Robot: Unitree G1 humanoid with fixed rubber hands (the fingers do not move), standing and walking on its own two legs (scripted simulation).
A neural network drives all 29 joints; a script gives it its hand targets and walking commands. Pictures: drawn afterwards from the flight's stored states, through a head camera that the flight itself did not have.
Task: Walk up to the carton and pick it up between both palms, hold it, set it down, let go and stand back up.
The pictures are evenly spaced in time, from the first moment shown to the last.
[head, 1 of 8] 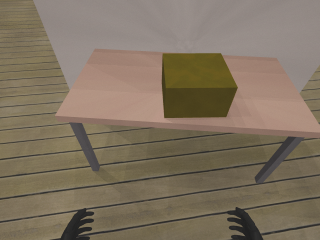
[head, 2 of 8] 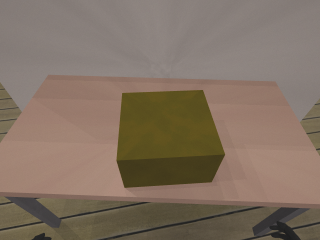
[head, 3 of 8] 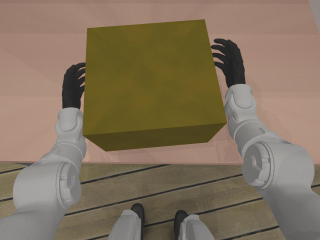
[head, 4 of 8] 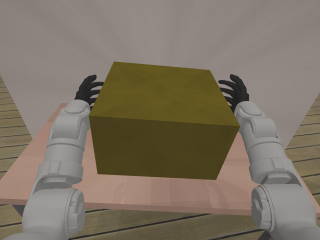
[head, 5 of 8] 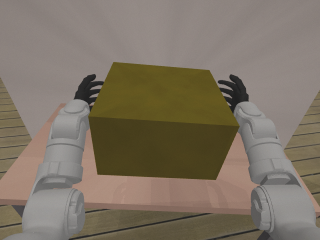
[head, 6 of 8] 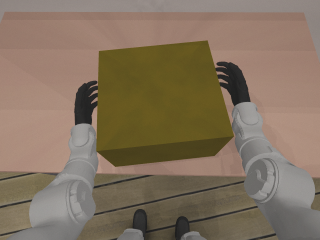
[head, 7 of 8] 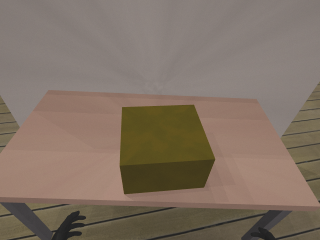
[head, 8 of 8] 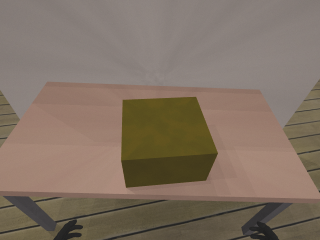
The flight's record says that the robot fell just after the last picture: no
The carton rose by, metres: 0.28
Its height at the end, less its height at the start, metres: +0.00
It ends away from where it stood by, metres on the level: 0.01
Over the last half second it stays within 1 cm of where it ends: yes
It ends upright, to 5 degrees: yes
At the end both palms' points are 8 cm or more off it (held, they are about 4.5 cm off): yes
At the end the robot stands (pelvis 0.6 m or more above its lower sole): yes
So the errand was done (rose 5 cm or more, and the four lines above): yes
